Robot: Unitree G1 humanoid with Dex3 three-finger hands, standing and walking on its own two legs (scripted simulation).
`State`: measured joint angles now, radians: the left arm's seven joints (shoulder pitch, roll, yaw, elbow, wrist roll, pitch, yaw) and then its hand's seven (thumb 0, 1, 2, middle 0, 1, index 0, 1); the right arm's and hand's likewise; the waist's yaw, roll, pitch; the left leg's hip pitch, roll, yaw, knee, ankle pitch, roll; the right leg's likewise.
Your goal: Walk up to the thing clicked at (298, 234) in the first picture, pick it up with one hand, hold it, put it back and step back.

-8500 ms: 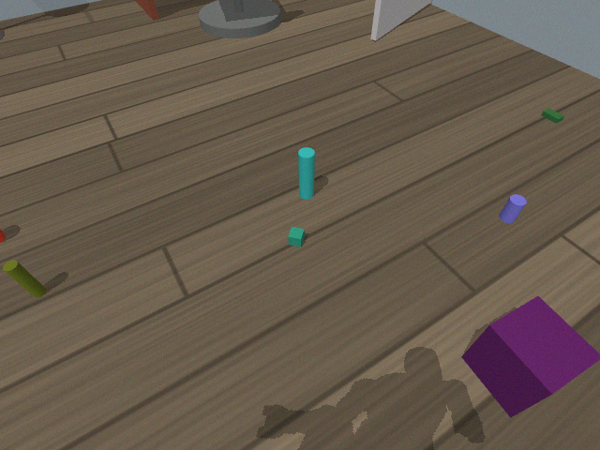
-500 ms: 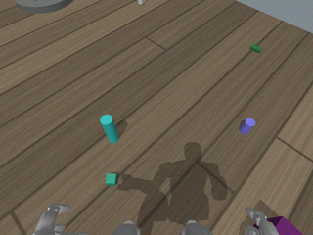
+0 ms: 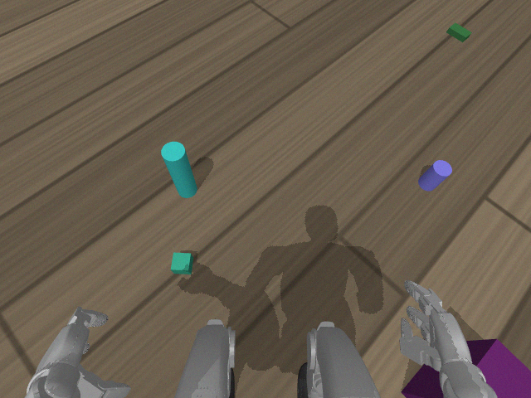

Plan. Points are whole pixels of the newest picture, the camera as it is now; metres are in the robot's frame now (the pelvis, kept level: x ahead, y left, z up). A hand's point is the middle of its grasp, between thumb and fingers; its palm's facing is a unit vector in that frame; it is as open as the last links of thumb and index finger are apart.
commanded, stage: rise first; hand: left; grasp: from above
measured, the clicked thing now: (182, 263) +0.45 +0.26 -0.61
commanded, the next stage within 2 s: approach in 1.82 s
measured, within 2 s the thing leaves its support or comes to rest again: neither
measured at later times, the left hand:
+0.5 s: hand (132, 304) +0.28 +0.31 -0.34, palm faces -0.50 -0.32 -0.80, open 13.7 cm
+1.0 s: hand (146, 285) +0.34 +0.31 -0.43, palm faces -0.50 -0.09 -0.86, open 13.9 cm
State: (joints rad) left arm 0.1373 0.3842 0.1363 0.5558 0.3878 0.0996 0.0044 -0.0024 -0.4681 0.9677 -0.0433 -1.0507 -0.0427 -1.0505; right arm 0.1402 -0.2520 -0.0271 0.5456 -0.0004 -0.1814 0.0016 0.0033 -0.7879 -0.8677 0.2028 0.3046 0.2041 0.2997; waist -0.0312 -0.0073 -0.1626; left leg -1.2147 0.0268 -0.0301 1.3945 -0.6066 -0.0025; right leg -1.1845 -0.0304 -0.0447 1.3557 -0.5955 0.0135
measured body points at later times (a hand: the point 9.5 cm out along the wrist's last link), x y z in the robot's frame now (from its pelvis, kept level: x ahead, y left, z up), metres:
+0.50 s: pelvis -0.07 +0.00 -0.20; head +0.15 +0.02 +0.19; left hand +0.31 +0.32 -0.30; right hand +0.06 -0.28 -0.34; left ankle +0.02 +0.12 -0.60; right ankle +0.02 -0.13 -0.60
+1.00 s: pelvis -0.07 +0.00 -0.28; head +0.15 +0.05 +0.11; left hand +0.36 +0.31 -0.38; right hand +0.00 -0.29 -0.40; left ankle +0.02 +0.12 -0.60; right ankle +0.02 -0.13 -0.60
